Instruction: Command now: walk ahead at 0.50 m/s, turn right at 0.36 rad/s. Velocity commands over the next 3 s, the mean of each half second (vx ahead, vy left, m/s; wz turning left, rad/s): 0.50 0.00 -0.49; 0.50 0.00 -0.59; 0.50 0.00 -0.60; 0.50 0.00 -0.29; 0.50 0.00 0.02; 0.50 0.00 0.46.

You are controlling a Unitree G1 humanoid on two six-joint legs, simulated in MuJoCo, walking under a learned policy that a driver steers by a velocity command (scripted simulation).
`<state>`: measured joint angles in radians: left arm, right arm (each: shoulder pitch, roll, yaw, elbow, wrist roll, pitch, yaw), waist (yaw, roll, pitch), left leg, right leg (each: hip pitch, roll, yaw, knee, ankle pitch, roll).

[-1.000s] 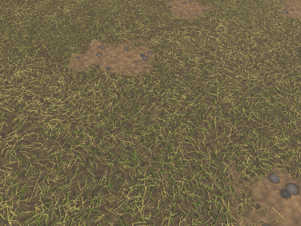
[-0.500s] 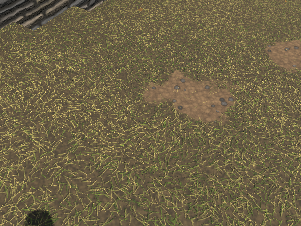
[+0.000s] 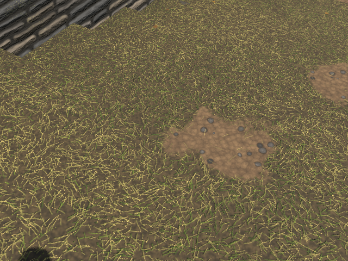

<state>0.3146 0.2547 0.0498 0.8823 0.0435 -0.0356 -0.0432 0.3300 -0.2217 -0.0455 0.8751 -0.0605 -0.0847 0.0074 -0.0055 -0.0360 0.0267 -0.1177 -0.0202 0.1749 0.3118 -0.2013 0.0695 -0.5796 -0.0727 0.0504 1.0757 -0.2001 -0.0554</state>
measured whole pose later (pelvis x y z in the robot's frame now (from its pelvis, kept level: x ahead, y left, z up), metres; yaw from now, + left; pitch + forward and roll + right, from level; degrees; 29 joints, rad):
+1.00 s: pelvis +0.59 -0.15 -0.14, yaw -36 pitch -2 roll +4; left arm 0.48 0.22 0.06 1.02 0.10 -0.12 -0.06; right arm 0.36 -0.14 -0.01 0.88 -0.05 -0.11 0.00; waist 0.03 -0.08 0.03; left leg -0.02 -0.03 0.16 0.54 0.21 0.05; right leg -0.57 0.05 0.12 1.21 -0.24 -0.15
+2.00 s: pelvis +1.01 -0.43 -0.22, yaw -60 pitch -1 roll -2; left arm 0.34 0.25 0.04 0.85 0.01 -0.05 -0.02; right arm 0.31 -0.28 -0.04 0.87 -0.02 -0.03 0.02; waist 0.00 0.03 0.01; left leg -0.46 0.03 -0.03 1.20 -0.45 0.03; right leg -0.28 0.04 -0.06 0.68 -0.38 -0.05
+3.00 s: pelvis +1.34 -0.87 -0.37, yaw -41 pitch +1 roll -1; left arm 0.32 0.20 0.02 0.93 0.07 -0.12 0.02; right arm 0.20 -0.23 -0.05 0.89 -0.06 -0.10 0.07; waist 0.05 0.03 -0.01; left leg -0.64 0.08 -0.03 0.95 -0.15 0.05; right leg -0.11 0.00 -0.19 0.22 -0.12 -0.04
